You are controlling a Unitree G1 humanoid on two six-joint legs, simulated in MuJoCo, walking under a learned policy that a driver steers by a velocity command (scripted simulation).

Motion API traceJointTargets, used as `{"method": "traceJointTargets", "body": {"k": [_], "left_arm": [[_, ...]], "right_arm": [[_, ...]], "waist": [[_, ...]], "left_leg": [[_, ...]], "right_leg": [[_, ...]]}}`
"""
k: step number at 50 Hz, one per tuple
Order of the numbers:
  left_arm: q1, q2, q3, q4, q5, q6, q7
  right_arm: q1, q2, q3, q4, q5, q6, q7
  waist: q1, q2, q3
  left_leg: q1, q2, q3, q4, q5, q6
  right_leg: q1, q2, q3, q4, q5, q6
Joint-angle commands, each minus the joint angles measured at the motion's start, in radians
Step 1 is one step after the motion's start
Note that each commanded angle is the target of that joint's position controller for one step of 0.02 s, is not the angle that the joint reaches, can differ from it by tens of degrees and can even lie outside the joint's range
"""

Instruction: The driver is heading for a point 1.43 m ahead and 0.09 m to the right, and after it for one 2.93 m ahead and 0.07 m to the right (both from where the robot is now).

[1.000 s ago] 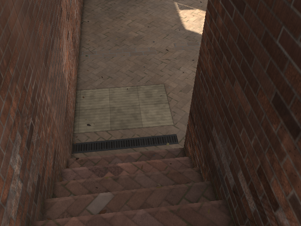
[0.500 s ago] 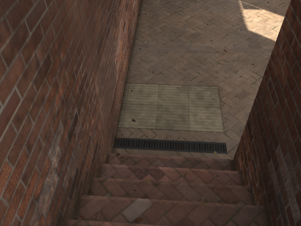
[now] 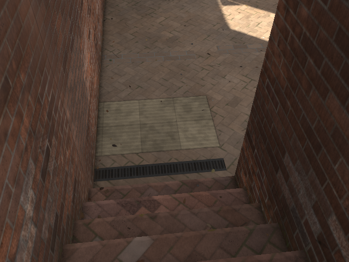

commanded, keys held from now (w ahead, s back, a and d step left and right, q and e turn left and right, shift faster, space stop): e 0.18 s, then w+e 0.12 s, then w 0.02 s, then w+q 0.10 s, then q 0.58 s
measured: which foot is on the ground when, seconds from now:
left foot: down 0.00-0.30, up 0.32-0.90, down 0.92-1.00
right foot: up 0.00-0.28, down 0.30-0.92, up 0.94-1.00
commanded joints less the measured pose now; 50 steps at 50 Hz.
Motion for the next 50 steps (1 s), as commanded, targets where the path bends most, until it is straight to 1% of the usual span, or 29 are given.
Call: {"method": "traceJointTargets", "body": {"k": [1,3,5,7,8,10,12,15,16,17,18,20,21,22,23,24,25,27,29,34,39,40,42,44,45,46,47,48,50], "left_arm": [[0.229,0.042,0.01,-0.004,0.034,0.036,-0.076],[0.162,0.009,-0.007,-0.052,-0.011,0.054,-0.105],[0.059,-0.026,-0.025,-0.11,-0.02,0.065,-0.133],[-0.03,-0.021,-0.021,-0.147,-0.001,0.073,-0.13],[0.007,-0.036,-0.021,-0.14,0.011,0.07,-0.118],[-0.071,0.009,0.001,-0.167,0.04,0.08,-0.1],[-0.09,0.037,0.027,-0.16,0.026,0.056,-0.082],[0.129,0.122,0.114,-0.047,-0.011,-0.035,-0.052],[0.354,0.187,0.141,0.004,0.01,-0.063,-0.025],[0.641,0.243,0.136,0.081,0.046,-0.085,-0.062],[0.699,0.186,0.131,0.138,0.077,-0.084,-0.109],[0.419,0.088,0.091,0.133,-0.002,-0.061,-0.161],[0.264,0.022,0.059,0.116,-0.013,-0.052,-0.159],[0.157,-0.048,0.032,0.11,0.002,-0.051,-0.137],[0.165,0.056,0.066,0.108,-0.075,-0.01,-0.07],[0.116,0.081,0.064,0.116,-0.087,-0.009,-0.039],[0.111,-0.062,0.006,0.141,0.032,-0.074,-0.053],[0.19,0.003,0.014,0.206,0.063,-0.104,-0.038],[0.341,-0.009,-0.009,0.313,0.071,-0.096,-0.037],[0.433,-0.058,-0.048,0.383,0.039,-0.067,-0.037],[0.38,-0.009,-0.023,0.337,0.006,-0.057,0.008],[0.394,0.018,-0.021,0.341,0.033,-0.056,0.009],[0.395,0.031,0.0,0.334,0.007,-0.039,0.028],[0.402,0.054,0.011,0.368,0.035,-0.011,0.016],[0.327,0.065,0.009,0.35,0.067,-0.014,-0.02],[0.214,0.034,0.004,0.331,0.037,-0.009,-0.057],[0.199,0.014,0.003,0.291,0.036,0.007,-0.111],[0.139,-0.018,0.002,0.204,0.001,-0.002,-0.138],[-0.069,0.03,0.003,0.001,-0.055,-0.046,-0.084]], "right_arm": [[-0.158,-0.059,-0.001,-0.041,-0.003,-0.028,0.015],[-0.223,-0.098,-0.006,-0.022,0.003,-0.058,-0.012],[-0.096,-0.119,-0.01,0.048,-0.01,-0.083,-0.049],[-0.002,-0.118,-0.018,0.095,-0.013,-0.091,-0.061],[-0.005,-0.105,-0.011,0.105,-0.057,-0.097,-0.055],[-0.008,-0.129,-0.035,0.106,0.004,-0.098,-0.041],[0.022,-0.193,-0.062,0.113,-0.003,-0.089,-0.02],[-0.067,-0.143,-0.057,0.077,-0.03,-0.084,-0.001],[-0.104,-0.039,-0.026,0.03,-0.056,-0.09,0.02],[-0.18,-0.008,0.003,-0.055,-0.005,-0.094,0.056],[-0.278,-0.026,0.0,-0.06,0.067,-0.097,0.049],[-0.187,-0.092,-0.021,0.021,0.05,-0.086,0.026],[-0.094,-0.088,-0.023,0.064,0.017,-0.07,0.027],[0.031,0.005,0.008,0.117,-0.022,-0.048,0.054],[0.027,-0.035,-0.032,0.149,0.065,0.015,0.03],[0.008,-0.056,-0.038,0.131,0.079,0.033,0.042],[-0.003,0.013,0.011,0.112,-0.01,-0.025,0.12],[-0.021,-0.042,-0.003,0.113,0.001,-0.036,0.157],[-0.126,-0.026,0.001,0.098,0.015,-0.035,0.161],[-0.215,-0.024,0.023,0.101,-0.001,-0.011,0.136],[-0.38,-0.021,0.041,0.073,0.013,-0.007,0.134],[-0.336,-0.008,0.041,0.078,-0.004,-0.008,0.127],[-0.415,-0.029,0.04,0.074,0.005,-0.009,0.123],[-0.295,-0.023,0.036,0.143,-0.01,0.002,0.104],[-0.066,-0.038,0.018,0.209,-0.008,-0.015,0.092],[0.18,-0.147,-0.027,0.278,0.005,-0.031,0.074],[0.343,-0.258,-0.07,0.305,-0.003,-0.017,0.07],[0.334,-0.345,-0.094,0.292,0.019,-0.028,0.075],[0.123,-0.259,-0.082,0.193,-0.02,-0.038,0.073]], "waist": [[0.175,0.069,0.058],[0.151,0.007,0.1],[0.067,0.049,0.099],[0.0,0.082,0.119],[0.021,0.13,0.101],[-0.033,0.055,0.105],[-0.048,0.14,0.117],[0.083,-0.025,-0.009],[0.183,-0.182,-0.161],[0.297,-0.165,-0.182],[0.374,-0.061,0.117],[0.183,-0.052,0.17],[0.069,-0.04,0.142],[-0.013,-0.056,0.132],[-0.004,-0.005,0.066],[-0.031,0.022,0.116],[0.008,-0.108,0.155],[0.08,-0.031,0.108],[0.119,-0.091,0.132],[0.164,-0.09,0.187],[0.214,-0.058,0.216],[0.183,-0.105,0.187],[0.238,-0.067,0.232],[0.218,-0.048,0.188],[0.102,-0.034,0.093],[-0.031,0.104,0.023],[-0.061,0.257,-0.17],[-0.047,0.188,-0.265],[-0.016,0.015,-0.192]], "left_leg": [[-0.194,0.175,-0.113,-0.236,0.294,0.194],[-0.228,0.142,-0.037,-0.295,-0.066,0.108],[-0.115,0.188,-0.054,-0.316,-0.21,0.053],[-0.001,0.252,-0.094,-0.31,-0.277,0.062],[-0.006,0.326,-0.131,-0.277,-0.184,0.078],[0.126,0.35,-0.142,-0.266,-0.277,0.097],[0.082,0.388,-0.171,-0.318,-0.463,0.101],[-0.059,0.286,0.005,0.057,-0.425,0.033],[-0.388,0.132,0.077,0.476,-0.409,-0.008],[-0.742,-0.122,-0.172,0.561,-0.419,-0.015],[-0.99,-0.162,-0.377,0.572,-0.329,-0.003],[-0.933,-0.027,-0.334,0.679,-0.107,0.025],[-0.728,0.011,-0.269,0.728,0.017,0.041],[-0.544,0.004,-0.251,0.819,0.198,0.046],[-0.312,-0.081,-0.236,0.755,0.195,-0.033],[-0.266,-0.1,-0.296,0.644,0.352,-0.05],[-0.398,-0.026,-0.251,0.654,0.527,-0.007],[-0.45,-0.055,-0.259,0.448,0.728,-0.015],[-0.417,-0.032,-0.236,0.313,0.858,-0.025],[-0.45,-0.015,-0.194,0.141,0.718,-0.05],[-0.321,-0.011,-0.089,-0.111,0.548,-0.042],[-0.163,-0.054,-0.031,0.048,0.532,-0.042],[-0.247,-0.016,-0.073,-0.279,0.41,-0.022],[-0.109,0.039,-0.108,-0.4,0.535,0.013],[0.298,-0.04,-0.001,-0.255,0.655,0.013],[0.55,-0.007,-0.021,-0.516,0.834,0.071],[1.003,0.134,-0.178,-0.189,1.346,0.239],[1.166,0.248,-0.314,-0.005,1.6,0.321],[0.939,0.36,-0.355,-0.01,1.336,0.375]], "right_leg": [[-0.029,-0.019,-0.103,0.568,0.195,0.035],[-0.006,-0.097,-0.114,0.29,0.291,0.036],[0.005,-0.156,-0.134,0.028,0.365,0.046],[-0.033,-0.166,-0.145,-0.146,0.298,0.026],[0.021,-0.179,-0.109,-0.003,0.386,0.007],[-0.039,-0.174,-0.138,-0.343,0.152,-0.035],[0.113,-0.116,-0.203,-0.393,0.029,-0.081],[0.665,-0.035,-0.154,-0.661,0.195,-0.113],[1.091,-0.168,0.104,-0.634,0.333,-0.218],[1.294,-0.44,0.697,-0.849,0.115,-0.381],[1.184,-0.5,0.781,-0.92,-0.034,-0.378],[0.816,-0.477,0.544,-0.906,-0.156,-0.372],[0.521,-0.405,0.373,-0.873,-0.188,-0.321],[0.288,-0.319,0.244,-0.836,-0.026,-0.242],[0.335,-0.366,0.189,-0.856,0.311,-0.197],[0.282,-0.292,0.045,-0.809,0.495,-0.139],[0.203,-0.238,-0.026,-0.781,0.355,-0.13],[0.301,-0.269,-0.06,-0.713,0.32,-0.176],[0.362,-0.301,-0.053,-0.687,0.317,-0.171],[0.461,-0.352,0.04,-0.533,0.233,-0.169],[0.469,-0.364,0.069,-0.422,0.217,-0.163],[0.389,-0.375,0.082,-0.41,0.313,-0.177],[0.556,-0.4,0.118,-0.362,0.3,-0.161],[0.59,-0.436,0.147,-0.231,0.231,-0.174],[0.382,-0.35,-0.002,-0.008,0.299,-0.13],[0.281,-0.246,-0.096,0.28,0.182,-0.063],[-0.048,-0.1,-0.195,0.754,-0.479,0.042],[-0.272,-0.103,-0.126,0.913,-0.557,0.062],[-0.465,-0.151,-0.035,0.825,-0.546,0.052]]}}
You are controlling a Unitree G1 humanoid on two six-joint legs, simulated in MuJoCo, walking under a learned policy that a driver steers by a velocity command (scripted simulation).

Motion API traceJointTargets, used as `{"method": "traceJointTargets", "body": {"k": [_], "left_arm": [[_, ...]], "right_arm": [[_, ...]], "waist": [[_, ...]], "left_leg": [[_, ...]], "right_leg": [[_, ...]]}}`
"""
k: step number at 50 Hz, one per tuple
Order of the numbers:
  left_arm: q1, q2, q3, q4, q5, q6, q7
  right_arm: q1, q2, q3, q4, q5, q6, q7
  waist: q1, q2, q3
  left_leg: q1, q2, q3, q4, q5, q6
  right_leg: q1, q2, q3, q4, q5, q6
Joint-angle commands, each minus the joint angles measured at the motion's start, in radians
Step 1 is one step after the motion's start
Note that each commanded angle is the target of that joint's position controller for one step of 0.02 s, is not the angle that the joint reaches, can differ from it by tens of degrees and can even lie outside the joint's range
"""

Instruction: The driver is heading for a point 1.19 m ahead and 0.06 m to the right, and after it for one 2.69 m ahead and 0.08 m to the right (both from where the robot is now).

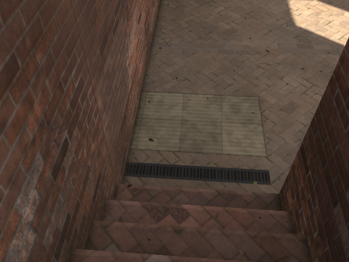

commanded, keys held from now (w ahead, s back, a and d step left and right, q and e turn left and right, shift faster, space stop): q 0.16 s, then no key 0.04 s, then e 0.28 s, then w+e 0.40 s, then w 0.12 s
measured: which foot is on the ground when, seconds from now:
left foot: down 0.00-1.00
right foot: up 0.00-0.28, down 0.30-0.68, up 0.70-1.00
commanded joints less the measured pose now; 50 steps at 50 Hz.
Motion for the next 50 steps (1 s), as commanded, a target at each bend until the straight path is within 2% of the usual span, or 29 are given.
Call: {"method": "traceJointTargets", "body": {"k": [1,2,3,5,8,12,14,15,16,17,19,20,21,23,26,28,32,34,35,36,37,39,40,42,43,45,46,48,50], "left_arm": [[-0.245,0.11,0.016,-0.312,-0.034,-0.064,0.037],[-0.149,0.102,0.012,-0.293,-0.021,-0.063,0.066],[0.002,0.067,0.005,-0.227,-0.005,-0.04,0.074],[0.048,0.071,0.008,-0.206,-0.005,-0.014,0.041],[-0.011,0.038,-0.003,-0.195,0.025,-0.019,-0.025],[0.007,0.157,0.04,-0.246,0.037,-0.032,-0.013],[0.015,0.135,0.035,-0.241,0.023,-0.017,0.004],[-0.26,0.124,0.028,-0.323,-0.038,-0.001,0.008],[-0.219,0.169,0.031,-0.261,-0.069,0.0,0.017],[-0.152,0.256,0.056,-0.219,-0.056,-0.009,0.031],[-0.112,0.294,0.082,-0.258,0.004,-0.031,0.015],[-0.092,0.28,0.079,-0.263,-0.005,-0.045,-0.002],[-0.121,0.254,0.079,-0.251,-0.032,-0.044,-0.018],[-0.16,0.239,0.082,-0.246,-0.076,-0.051,-0.032],[-0.097,0.245,0.095,-0.222,-0.039,-0.055,-0.037],[-0.025,0.321,0.14,-0.196,-0.016,-0.059,-0.027],[-0.145,0.233,0.131,-0.25,0.001,-0.068,0.012],[-0.235,0.199,0.123,-0.302,0.015,-0.075,0.014],[-0.219,0.126,0.097,-0.317,0.01,-0.08,0.012],[-0.299,0.055,0.058,-0.349,0.031,-0.078,0.009],[-0.297,0.058,0.051,-0.347,0.031,-0.067,0.022],[-0.133,0.121,0.064,-0.242,0.022,-0.049,0.029],[-0.042,0.089,0.039,-0.183,0.052,-0.035,-0.004],[-0.033,0.091,0.031,-0.144,0.049,-0.037,-0.077],[-0.123,0.115,0.026,-0.177,0.068,-0.036,-0.079],[-0.294,0.102,0.013,-0.227,0.057,-0.038,-0.067],[-0.295,0.073,-0.004,-0.22,0.055,-0.044,-0.059],[-0.35,0.073,-0.007,-0.242,0.063,-0.026,-0.041],[-0.361,0.132,0.011,-0.3,0.072,0.005,-0.033]], "right_arm": [[0.241,-0.16,-0.037,0.0,-0.009,0.003,0.004],[0.193,-0.145,-0.029,-0.014,-0.017,0.006,0.022],[0.196,-0.035,0.01,-0.021,0.0,-0.01,0.007],[0.186,-0.043,0.027,-0.054,0.031,-0.03,-0.005],[0.158,-0.085,0.049,-0.062,-0.016,-0.024,-0.011],[-0.026,-0.155,0.05,-0.1,0.001,-0.032,0.005],[-0.084,-0.168,0.06,-0.107,0.032,-0.044,0.001],[0.017,-0.168,0.039,-0.07,0.114,-0.028,-0.008],[0.219,-0.147,0.036,-0.016,0.124,-0.007,0.01],[0.396,-0.123,0.027,0.003,0.094,0.011,0.009],[0.041,-0.103,0.019,-0.147,0.083,0.004,-0.02],[-0.021,-0.094,0.021,-0.153,0.093,-0.003,-0.026],[-0.007,-0.056,0.037,-0.128,0.11,0.006,-0.023],[-0.012,-0.055,0.044,-0.109,0.089,0.021,-0.034],[0.015,-0.115,0.03,-0.085,0.032,0.046,-0.011],[-0.038,-0.14,0.017,-0.114,0.022,0.054,-0.016],[-0.073,-0.049,0.051,-0.158,0.05,-0.002,-0.039],[0.195,-0.102,0.027,-0.103,0.029,-0.028,-0.052],[0.36,-0.145,0.008,-0.069,-0.002,-0.035,-0.049],[0.326,-0.124,0.009,-0.069,-0.046,-0.028,-0.042],[0.315,-0.095,0.012,-0.068,-0.03,-0.012,-0.035],[0.214,0.003,0.032,-0.071,0.016,0.002,-0.015],[0.14,0.091,0.058,-0.072,-0.006,0.008,-0.029],[0.136,0.039,0.057,-0.063,-0.006,0.006,-0.045],[0.125,0.073,0.081,-0.051,-0.02,-0.012,-0.07],[0.374,0.036,0.086,0.075,-0.029,-0.04,-0.091],[0.395,0.055,0.102,0.101,-0.04,-0.056,-0.094],[0.3,0.049,0.112,0.065,-0.063,-0.049,-0.052],[0.208,-0.033,0.09,0.045,-0.066,-0.068,-0.009]], "waist": [[-0.101,-0.061,-0.148],[-0.023,-0.014,-0.049],[0.02,-0.024,0.005],[0.024,0.011,0.051],[0.031,0.074,-0.003],[0.089,0.037,-0.044],[0.082,0.03,-0.056],[-0.045,0.005,-0.011],[-0.117,-0.094,-0.105],[-0.183,-0.188,-0.276],[-0.036,-0.151,-0.113],[-0.016,-0.136,-0.139],[-0.047,-0.074,-0.072],[-0.095,-0.073,-0.029],[-0.09,-0.096,-0.027],[-0.028,-0.151,0.028],[-0.042,-0.128,0.024],[-0.157,0.02,-0.033],[-0.221,0.147,-0.108],[-0.217,0.032,0.018],[-0.195,-0.084,0.04],[-0.117,-0.035,0.006],[-0.056,-0.017,-0.015],[-0.066,0.015,0.052],[-0.085,-0.017,0.054],[-0.193,0.037,0.09],[-0.174,-0.004,0.135],[-0.146,0.003,0.126],[-0.105,0.018,0.187]], "left_leg": [[0.48,0.426,-0.249,0.263,0.974,0.335],[0.19,0.409,-0.237,0.208,0.915,0.345],[-0.042,0.304,-0.171,0.185,0.763,0.284],[-0.304,0.21,-0.151,0.187,0.543,0.282],[-0.515,0.124,-0.185,0.274,0.398,0.21],[-0.5,0.174,-0.274,0.416,0.434,0.138],[-0.355,0.229,-0.341,0.51,0.581,0.12],[-0.107,0.222,-0.375,0.446,0.453,0.142],[-0.057,0.143,-0.35,0.498,0.311,0.103],[-0.131,0.075,-0.212,0.618,0.053,0.021],[-0.6,-0.051,-0.031,0.721,-0.549,-0.108],[-0.611,0.008,-0.098,0.711,-0.481,-0.168],[-0.565,0.06,-0.119,0.632,-0.298,-0.189],[-0.326,0.055,-0.051,0.564,-0.01,-0.159],[-0.102,0.006,0.019,0.487,-0.146,-0.104],[-0.131,-0.055,0.063,0.497,-0.393,-0.096],[0.008,-0.035,-0.003,0.252,-0.282,-0.033],[0.368,0.075,-0.184,0.248,-0.161,0.111],[0.566,0.286,-0.469,0.157,0.049,0.32],[0.562,0.445,-0.603,0.076,0.227,0.384],[0.544,0.46,-0.561,0.077,0.251,0.356],[0.363,0.34,-0.297,0.126,0.262,0.256],[0.156,0.249,-0.146,0.131,0.192,0.163],[-0.249,0.192,-0.021,0.141,-0.07,0.169],[-0.127,0.178,-0.016,0.16,-0.161,0.109],[0.092,0.26,-0.123,0.272,-0.231,0.155],[0.057,0.27,-0.129,0.353,-0.206,0.14],[-0.416,0.176,0.026,0.281,-0.449,0.105],[-0.562,0.23,0.01,0.334,-0.594,0.088]], "right_leg": [[-0.638,-0.054,0.134,-0.029,0.054,-0.002],[-0.53,-0.047,0.134,-0.077,0.165,-0.009],[-0.41,-0.072,0.157,-0.261,0.482,-0.019],[-0.316,-0.017,0.08,-0.441,0.828,-0.018],[-0.046,-0.003,0.041,-0.459,1.058,-0.013],[0.109,-0.009,0.071,-0.5,0.746,0.066],[0.112,-0.002,0.058,-0.703,0.592,0.113],[-0.077,-0.006,0.089,-1.284,0.347,0.082],[0.072,0.006,0.128,-1.274,0.897,0.004],[0.34,-0.061,0.269,-1.24,1.319,-0.177],[0.528,-0.162,0.538,-1.283,1.678,-0.323],[0.554,-0.245,0.672,-1.265,1.836,-0.379],[0.462,-0.26,0.674,-1.267,1.764,-0.378],[0.231,-0.135,0.506,-1.259,1.507,-0.265],[0.112,-0.019,0.393,-1.361,0.947,-0.198],[0.126,-0.061,0.504,-1.498,0.489,-0.325],[0.155,-0.095,0.596,-1.48,0.403,-0.389],[-0.159,0.034,0.453,-1.206,0.447,-0.293],[-0.363,0.174,0.3,-0.885,0.301,-0.189],[-0.654,0.141,0.32,-0.744,0.254,-0.163],[-0.712,0.089,0.347,-0.733,0.321,-0.137],[-0.582,0.013,0.238,-0.719,0.46,-0.087],[-0.342,-0.042,0.202,-0.751,0.635,-0.089],[-0.078,0.004,0.082,-0.602,0.772,-0.081],[-0.228,-0.077,0.166,-0.862,1.058,-0.087],[-0.462,-0.103,0.182,-0.987,1.136,-0.09],[-0.475,-0.131,0.24,-1.116,1.337,-0.1],[0.066,-0.044,0.01,-1.186,1.43,-0.123],[0.233,-0.03,0.015,-1.084,1.333,-0.103]]}}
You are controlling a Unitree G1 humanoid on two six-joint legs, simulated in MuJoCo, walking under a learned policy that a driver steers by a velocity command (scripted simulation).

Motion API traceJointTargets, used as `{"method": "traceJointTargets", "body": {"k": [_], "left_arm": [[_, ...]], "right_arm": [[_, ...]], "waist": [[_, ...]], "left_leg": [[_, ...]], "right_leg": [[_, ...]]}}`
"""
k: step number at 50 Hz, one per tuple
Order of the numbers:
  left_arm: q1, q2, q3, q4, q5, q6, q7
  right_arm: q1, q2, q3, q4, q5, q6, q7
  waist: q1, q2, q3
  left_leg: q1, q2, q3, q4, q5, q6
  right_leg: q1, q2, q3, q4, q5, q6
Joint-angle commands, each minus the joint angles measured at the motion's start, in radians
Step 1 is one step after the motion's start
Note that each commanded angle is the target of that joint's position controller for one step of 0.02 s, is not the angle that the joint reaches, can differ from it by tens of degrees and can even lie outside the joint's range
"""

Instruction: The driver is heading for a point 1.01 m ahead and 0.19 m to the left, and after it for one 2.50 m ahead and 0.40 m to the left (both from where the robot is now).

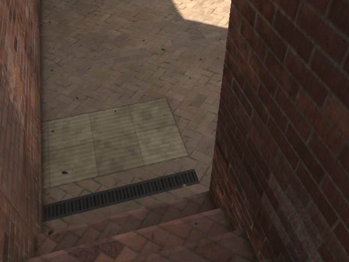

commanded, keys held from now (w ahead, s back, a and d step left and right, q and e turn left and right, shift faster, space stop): w+q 0.94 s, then w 0.06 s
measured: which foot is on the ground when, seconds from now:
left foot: down 0.00-0.12, up 0.14-0.62, down 0.64-1.00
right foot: up 0.00-0.10, down 0.12-0.66, up 0.68-1.00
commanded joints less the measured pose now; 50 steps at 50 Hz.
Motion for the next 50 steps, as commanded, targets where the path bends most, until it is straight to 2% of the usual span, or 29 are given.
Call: {"method": "traceJointTargets", "body": {"k": [1,3,4,5,6,7,8,9,11,13,14,16,18,21,25,29,30,31,32,33,34,35,37,39,41,42,45,47,50], "left_arm": [[-0.129,0.091,0.021,-0.135,0.008,0.017,0.02],[-0.146,0.086,0.014,-0.141,0.015,0.022,0.016],[-0.069,0.109,0.027,-0.09,-0.024,0.008,0.019],[0.184,0.137,0.081,0.055,-0.186,0.004,0.093],[0.376,0.204,0.102,0.131,-0.166,-0.006,0.122],[0.585,0.295,0.119,0.147,0.021,-0.037,0.043],[0.631,0.306,0.136,0.144,0.075,-0.048,0.01],[0.598,0.321,0.136,0.164,0.053,-0.048,0.002],[0.393,0.124,0.068,0.138,0.008,-0.055,0.013],[0.277,-0.043,-0.006,0.137,0.024,-0.087,0.03],[0.184,-0.067,-0.021,0.113,-0.017,-0.119,0.057],[0.188,0.054,-0.006,0.139,-0.03,-0.149,0.085],[0.219,-0.038,-0.033,0.166,-0.017,-0.15,0.115],[0.401,-0.004,-0.041,0.236,-0.009,-0.14,0.129],[0.467,0.03,-0.018,0.256,-0.024,-0.086,0.096],[0.522,0.06,0.018,0.292,-0.032,-0.047,0.128],[0.458,0.075,0.021,0.306,0.036,-0.049,0.103],[0.399,0.034,0.018,0.315,-0.018,-0.036,0.087],[0.435,0.1,0.028,0.354,0.006,-0.028,0.04],[0.421,0.12,0.05,0.351,0.009,-0.02,0.008],[0.438,0.028,0.044,0.29,-0.003,-0.032,-0.028],[0.25,0.035,0.049,0.182,-0.045,-0.056,-0.021],[0.104,0.042,0.046,0.049,-0.09,-0.083,0.035],[0.189,-0.018,0.026,0.101,-0.035,-0.077,0.079],[0.206,-0.036,0.032,0.142,-0.033,-0.04,0.046],[0.215,-0.045,0.016,0.143,-0.033,-0.045,0.01],[0.119,0.066,0.023,0.1,-0.014,-0.049,0.024],[0.055,0.047,0.017,0.05,-0.039,-0.04,0.042],[0.156,0.091,0.031,0.061,0.01,-0.03,0.044]], "right_arm": [[-0.138,-0.18,-0.034,-0.063,0.013,-0.043,0.035],[-0.107,-0.289,-0.072,-0.029,0.05,-0.03,0.016],[-0.124,-0.303,-0.084,-0.029,0.053,-0.007,0.019],[-0.034,-0.261,-0.107,0.007,0.134,0.049,-0.027],[0.049,-0.228,-0.104,0.042,0.153,0.068,-0.042],[0.315,-0.041,-0.038,0.102,0.027,0.041,0.083],[0.123,-0.114,-0.08,-0.016,0.083,0.005,0.127],[-0.077,-0.174,-0.088,-0.115,0.117,-0.003,0.132],[-0.167,-0.11,-0.059,-0.161,0.129,-0.008,0.079],[-0.116,-0.063,-0.044,-0.151,0.079,0.015,0.047],[-0.1,-0.05,-0.046,-0.116,0.052,0.028,0.062],[-0.137,-0.105,-0.075,-0.121,0.036,0.058,0.095],[-0.136,-0.095,-0.056,-0.113,0.016,0.032,0.114],[-0.303,-0.137,-0.065,-0.137,0.068,0.017,0.091],[-0.492,-0.147,-0.072,-0.181,0.056,0.075,0.091],[-0.612,-0.105,-0.051,-0.21,0.064,0.061,0.065],[-0.371,-0.103,-0.061,-0.135,0.046,0.068,0.062],[-0.265,-0.197,-0.106,-0.069,0.057,0.064,0.077],[-0.082,-0.263,-0.152,0.001,0.054,0.059,0.087],[0.122,-0.327,-0.189,0.057,0.031,0.066,0.09],[0.202,-0.412,-0.201,0.079,0.059,0.052,0.08],[0.264,-0.404,-0.21,0.106,0.045,0.036,0.082],[0.045,-0.257,-0.161,0.084,0.075,0.02,0.112],[-0.191,-0.039,-0.075,0.016,0.044,0.011,0.108],[-0.215,-0.103,-0.067,-0.017,0.091,-0.001,0.097],[-0.217,-0.168,-0.071,-0.026,0.065,-0.009,0.094],[-0.112,-0.131,-0.049,-0.027,0.061,-0.039,0.048],[-0.141,-0.19,-0.05,-0.068,0.032,-0.024,0.06],[-0.098,-0.192,-0.047,-0.114,0.06,-0.015,0.066]], "waist": [[0.071,0.08,0.238],[0.046,0.101,0.255],[0.067,0.068,0.231],[0.126,0.017,0.192],[0.168,-0.026,0.031],[0.197,-0.291,-0.303],[0.236,-0.238,-0.259],[0.264,-0.18,-0.143],[0.176,0.0,0.033],[0.026,0.074,0.173],[0.024,0.061,0.204],[0.037,-0.045,0.143],[0.042,-0.03,0.081],[0.134,0.013,0.096],[0.18,-0.007,0.212],[0.255,0.024,0.23],[0.126,-0.079,0.169],[0.091,0.087,0.146],[0.0,0.145,0.071],[-0.083,0.288,-0.017],[-0.029,0.319,-0.231],[-0.094,0.189,-0.208],[0.017,0.025,0.015],[0.163,-0.107,0.156],[0.166,0.054,0.175],[0.189,0.113,0.12],[0.104,0.011,0.061],[0.131,0.061,0.094],[0.178,0.069,0.13]], "left_leg": [[-0.5,0.196,-0.159,-0.215,0.026,0.166],[-0.266,0.243,-0.284,-0.111,0.101,0.161],[-0.182,0.227,-0.284,0.0,0.182,0.155],[-0.099,0.095,-0.162,0.357,0.574,0.142],[-0.209,0.024,-0.141,0.684,0.461,0.13],[-0.592,-0.028,-0.231,1.105,-0.042,0.064],[-0.854,-0.026,-0.201,1.182,-0.046,0.08],[-1.051,-0.024,-0.138,1.258,-0.006,0.07],[-1.097,0.094,-0.272,1.118,0.401,0.127],[-0.959,0.185,-0.386,0.747,0.739,0.157],[-0.748,0.169,-0.356,0.483,0.875,0.154],[-0.636,0.095,-0.249,0.458,0.892,0.131],[-0.653,0.121,-0.318,0.265,1.059,0.127],[-0.598,0.097,-0.24,-0.019,1.371,0.065],[-0.481,0.042,-0.133,-0.183,1.105,0.074],[-0.454,0.058,-0.106,-0.483,0.9,0.079],[-0.207,0.073,-0.124,-0.345,1.007,0.112],[-0.094,0.041,-0.065,-0.662,1.009,0.121],[0.292,-0.05,0.07,-0.67,1.112,0.148],[0.643,0.041,-0.079,-0.47,1.382,0.253],[0.914,0.151,-0.253,-0.25,1.705,0.376],[0.939,0.238,-0.392,-0.298,1.602,0.414],[0.563,0.362,-0.577,-0.431,0.772,0.406],[-0.038,0.256,-0.418,-0.456,0.654,0.332],[-0.484,0.097,-0.278,-0.46,0.691,0.348],[-0.617,0.065,-0.272,-0.405,0.726,0.338],[-0.441,0.001,-0.322,-0.139,0.505,0.265],[-0.68,-0.004,-0.354,-0.126,0.35,0.264],[-0.495,0.031,-0.506,0.086,0.389,0.261]], "right_leg": [[0.39,0.045,-0.076,-0.059,-0.036,0.009],[0.35,0.039,-0.028,-0.276,-0.221,0.007],[0.391,0.036,-0.025,-0.399,-0.178,0.01],[0.54,0.037,-0.056,-0.595,0.0,0.061],[0.852,0.019,-0.112,-0.534,0.152,0.089],[1.453,-0.102,0.008,0.002,0.491,-0.162],[1.435,-0.186,0.071,0.014,0.514,-0.169],[1.284,-0.244,0.142,-0.109,0.201,-0.201],[0.805,-0.302,0.322,-0.336,-0.807,-0.22],[0.367,-0.302,0.253,-0.349,-0.67,-0.148],[0.135,-0.241,0.124,-0.397,-0.587,-0.13],[0.048,-0.171,0.01,-0.343,-0.672,-0.126],[0.175,-0.132,-0.03,-0.245,-0.537,-0.104],[0.257,-0.156,-0.049,-0.064,-0.638,-0.101],[0.266,-0.213,0.009,-0.035,-0.805,-0.097],[0.542,-0.255,0.08,0.054,-0.592,-0.116],[0.463,-0.271,0.061,0.184,-0.412,-0.098],[0.501,-0.164,-0.041,0.423,-0.533,-0.059],[0.35,-0.082,-0.138,0.644,-0.442,-0.041],[0.023,0.038,-0.176,1.105,-0.88,0.026],[-0.176,0.101,-0.124,1.301,-1.199,0.051],[-0.363,0.1,-0.082,1.308,-1.223,0.061],[-0.573,0.015,0.073,1.079,-1.029,0.049],[-0.295,-0.101,0.168,0.623,-0.624,-0.017],[0.142,-0.017,0.007,0.344,-0.315,0.01],[0.302,0.013,-0.02,0.467,-0.211,0.034],[0.207,-0.009,0.104,0.0,0.184,0.069],[0.519,0.052,-0.003,-0.02,0.089,0.114],[0.505,0.067,-0.004,-0.145,-0.196,0.107]]}}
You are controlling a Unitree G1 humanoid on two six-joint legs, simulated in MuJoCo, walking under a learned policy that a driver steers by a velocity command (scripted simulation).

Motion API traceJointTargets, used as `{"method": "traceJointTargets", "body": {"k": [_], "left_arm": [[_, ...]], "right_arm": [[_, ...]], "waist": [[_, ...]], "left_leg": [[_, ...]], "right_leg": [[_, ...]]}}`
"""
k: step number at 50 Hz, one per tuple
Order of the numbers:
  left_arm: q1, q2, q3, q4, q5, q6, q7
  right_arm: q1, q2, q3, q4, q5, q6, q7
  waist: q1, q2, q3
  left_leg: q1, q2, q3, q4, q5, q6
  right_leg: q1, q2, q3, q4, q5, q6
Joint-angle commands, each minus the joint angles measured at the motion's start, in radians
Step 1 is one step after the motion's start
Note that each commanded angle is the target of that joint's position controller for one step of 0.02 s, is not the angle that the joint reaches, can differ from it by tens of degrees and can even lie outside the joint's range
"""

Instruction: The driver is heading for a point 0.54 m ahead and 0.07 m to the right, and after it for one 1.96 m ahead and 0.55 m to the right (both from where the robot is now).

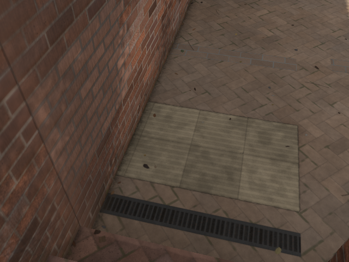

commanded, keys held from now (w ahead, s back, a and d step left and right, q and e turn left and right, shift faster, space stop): w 0.60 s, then e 0.40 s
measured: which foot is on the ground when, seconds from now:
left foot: down 0.00-0.08, up 0.10-0.60, down 0.62-1.00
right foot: up 0.00-0.04, down 0.06-0.62, up 0.64-1.00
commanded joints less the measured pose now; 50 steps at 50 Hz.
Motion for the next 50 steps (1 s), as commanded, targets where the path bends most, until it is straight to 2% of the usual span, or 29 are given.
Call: {"method": "traceJointTargets", "body": {"k": [1,3,4,5,6,7,8,10,11,12,14,15,17,19,23,27,28,29,31,32,33,34,35,36,38,42,45,47,50], "left_arm": [[0.148,0.13,0.037,0.019,-0.005,0.01,-0.003],[0.326,0.191,0.081,0.104,-0.059,-0.01,0.001],[0.629,0.266,0.123,0.193,-0.016,-0.019,-0.007],[0.621,0.352,0.134,0.172,-0.01,-0.024,-0.029],[0.605,0.359,0.152,0.172,0.023,-0.017,-0.037],[0.543,0.342,0.159,0.168,-0.004,-0.007,-0.034],[0.448,0.098,0.084,0.167,-0.001,0.0,-0.02],[0.353,-0.069,0.018,0.164,0.041,0.001,-0.003],[0.327,-0.063,0.02,0.164,0.016,-0.03,0.022],[0.23,-0.064,0.012,0.111,-0.035,-0.066,0.039],[0.334,0.084,0.013,0.175,-0.01,-0.089,0.036],[0.342,0.166,0.033,0.161,0.001,-0.088,0.04],[0.531,0.122,0.02,0.223,-0.023,-0.095,0.083],[0.744,0.014,-0.014,0.314,-0.024,-0.088,0.117],[0.594,0.01,-0.033,0.256,-0.02,-0.051,0.071],[0.587,0.098,-0.004,0.276,-0.036,-0.056,0.072],[0.579,0.066,0.029,0.258,-0.104,-0.009,0.095],[0.635,0.074,0.031,0.27,-0.096,0.02,0.106],[0.625,0.047,0.041,0.279,-0.098,0.033,0.12],[0.792,-0.051,-0.01,0.342,-0.003,0.014,-0.039],[0.73,0.033,0.036,0.248,-0.069,-0.012,-0.088],[0.605,0.068,0.043,0.185,-0.115,-0.015,-0.09],[0.547,0.004,0.019,0.147,-0.118,-0.014,-0.071],[0.47,0.006,0.025,0.099,-0.092,-0.015,-0.047],[0.464,0.017,0.037,0.143,-0.079,-0.021,-0.038],[0.612,-0.018,0.057,0.193,-0.023,-0.022,-0.055],[0.344,0.004,0.056,0.065,-0.032,0.005,0.02],[0.276,-0.02,0.042,0.058,-0.037,0.014,0.035],[0.209,0.017,0.056,0.033,-0.002,0.045,0.018]], "right_arm": [[-0.042,-0.209,-0.042,-0.094,0.036,0.006,-0.014],[-0.019,-0.268,-0.062,-0.062,0.025,0.045,0.021],[0.066,-0.184,-0.048,-0.016,-0.004,0.033,0.075],[0.284,-0.058,-0.057,0.004,0.039,0.02,0.1],[0.158,-0.126,-0.063,-0.09,0.08,0.017,0.095],[-0.059,-0.155,-0.065,-0.199,0.085,0.02,0.069],[-0.148,-0.128,-0.05,-0.196,0.059,0.022,0.042],[-0.099,-0.027,-0.013,-0.165,0.038,0.028,0.033],[-0.085,-0.011,-0.01,-0.155,0.019,0.032,0.045],[-0.182,-0.089,-0.031,-0.158,0.009,0.024,0.063],[-0.25,-0.08,-0.027,-0.149,0.016,0.029,0.103],[-0.185,-0.114,-0.036,-0.14,0.009,0.027,0.112],[-0.357,-0.173,-0.04,-0.201,-0.006,0.021,0.08],[-0.438,-0.116,-0.012,-0.201,0.003,0.022,0.057],[-0.572,-0.101,-0.004,-0.252,-0.011,0.036,0.067],[-0.683,-0.131,-0.008,-0.309,-0.011,0.073,0.064],[-0.721,-0.133,-0.034,-0.272,0.177,0.057,-0.023],[-0.603,-0.112,-0.022,-0.235,0.183,0.045,-0.052],[-0.173,-0.202,-0.067,-0.058,0.107,0.057,-0.074],[0.286,-0.236,-0.088,0.022,-0.06,0.054,0.008],[0.122,-0.347,-0.133,-0.031,-0.056,0.063,0.053],[0.013,-0.336,-0.135,-0.071,-0.074,0.077,0.047],[-0.121,-0.268,-0.116,-0.1,-0.062,0.083,0.041],[-0.243,-0.227,-0.093,-0.136,-0.009,0.062,0.027],[-0.34,-0.194,-0.074,-0.159,-0.003,0.025,0.001],[-0.284,-0.244,-0.099,-0.135,-0.013,-0.014,-0.015],[-0.067,-0.108,-0.07,-0.048,-0.015,0.003,-0.054],[-0.047,-0.104,-0.062,-0.05,-0.017,-0.001,-0.081],[-0.07,-0.075,-0.042,-0.066,-0.025,0.013,-0.071]], "waist": [[0.102,0.044,0.148],[0.172,0.019,0.099],[0.264,-0.065,-0.006],[0.136,-0.281,-0.166],[0.185,-0.15,-0.138],[0.249,-0.169,-0.034],[0.181,0.059,0.075],[0.054,0.113,0.193],[0.045,0.058,0.182],[0.076,0.103,0.149],[0.082,-0.081,0.085],[0.061,-0.004,0.095],[0.17,0.045,0.106],[0.239,-0.005,0.147],[0.202,-0.017,0.179],[0.255,0.022,0.253],[0.315,0.12,0.22],[0.294,0.053,0.2],[0.136,0.016,0.059],[-0.031,0.337,-0.253],[0.025,0.209,-0.347],[0.026,0.095,-0.296],[0.063,0.015,-0.212],[0.13,-0.012,-0.049],[0.191,-0.038,0.146],[0.233,0.106,0.037],[0.079,0.088,0.062],[0.067,0.049,0.071],[0.052,0.112,0.144]], "left_leg": [[-0.124,0.195,-0.357,-0.067,0.386,0.171],[-0.097,0.149,-0.343,0.197,0.531,0.16],[-0.354,0.059,-0.281,0.553,0.599,0.088],[-0.782,-0.075,-0.054,1.081,-0.035,0.005],[-0.988,-0.026,0.003,1.16,-0.008,0.004],[-1.212,0.02,-0.031,1.094,0.069,-0.011],[-1.183,0.145,-0.143,0.936,0.321,0.044],[-0.922,0.275,-0.201,0.588,0.671,0.095],[-0.826,0.28,-0.132,0.334,0.827,0.099],[-0.489,0.257,-0.026,-0.058,1.123,0.086],[-0.266,0.215,0.031,0.191,1.161,0.005],[-0.274,0.177,0.044,0.199,1.083,0.003],[-0.742,0.228,-0.066,-0.186,1.205,-0.001],[-0.994,0.257,-0.104,-0.367,1.281,-0.009],[-0.254,0.169,0.093,-0.41,1.37,0.011],[-0.242,0.188,0.047,-0.71,1.06,-0.002],[-0.141,0.12,0.139,-0.759,1.086,-0.026],[-0.013,0.095,0.155,-0.799,1.019,-0.017],[0.479,0.218,0.113,-0.969,1.394,0.003],[1.185,0.413,-0.03,-0.615,1.857,0.314],[1.176,0.584,-0.055,-0.413,2.112,0.402],[1.05,0.613,-0.085,-0.483,2.035,0.386],[0.851,0.609,-0.061,-0.549,1.811,0.345],[0.556,0.509,0.013,-0.635,1.422,0.278],[-0.028,0.436,0.153,-0.803,1.38,0.203],[-0.089,0.387,0.186,-0.698,1.228,0.219],[0.343,0.569,0.009,-0.637,1.099,0.262],[0.319,0.489,0.094,-0.525,0.918,0.19],[0.017,0.424,0.156,-0.509,0.559,0.118]], "right_leg": [[0.259,-0.011,0.007,-0.376,-0.121,-0.023],[0.536,0.004,-0.098,-0.526,-0.022,-0.068],[0.892,-0.081,-0.043,-0.318,0.162,-0.191],[1.188,-0.26,0.132,0.009,0.797,-0.401],[1.156,-0.306,0.224,-0.025,0.731,-0.42],[1.043,-0.401,0.47,-0.184,0.048,-0.49],[0.795,-0.365,0.401,-0.246,-0.358,-0.391],[0.281,-0.282,0.246,-0.297,-0.257,-0.357],[0.191,-0.16,0.137,-0.29,-0.257,-0.321],[-0.075,-0.045,-0.032,-0.288,-0.355,-0.289],[-0.226,-0.023,0.019,-0.249,-0.454,-0.259],[-0.196,-0.047,0.029,-0.177,-0.369,-0.254],[0.331,-0.097,0.156,-0.025,-0.381,-0.234],[0.605,-0.138,0.304,0.062,-0.437,-0.257],[-0.039,-0.039,0.171,-0.015,-0.599,-0.271],[0.263,-0.074,0.247,0.095,-0.453,-0.259],[0.332,-0.022,0.108,0.228,-0.308,-0.218],[0.325,0.015,0.085,0.385,-0.124,-0.223],[0.124,0.101,0.022,0.855,-0.362,-0.184],[-0.271,0.182,0.077,1.304,-1.055,-0.059],[-0.425,0.133,0.037,1.434,-1.168,-0.042],[-0.498,0.103,0.046,1.376,-1.133,-0.017],[-0.503,0.05,0.069,1.271,-1.018,-0.015],[-0.477,0.03,0.046,1.022,-0.83,-0.021],[-0.104,-0.007,0.052,0.585,-0.484,0.003],[0.065,0.022,-0.012,0.539,-0.264,0.007],[-0.364,-0.092,0.176,0.256,-0.19,0.021],[-0.317,-0.088,0.154,0.014,0.158,0.039],[-0.05,-0.035,-0.032,-0.029,0.141,0.001]]}}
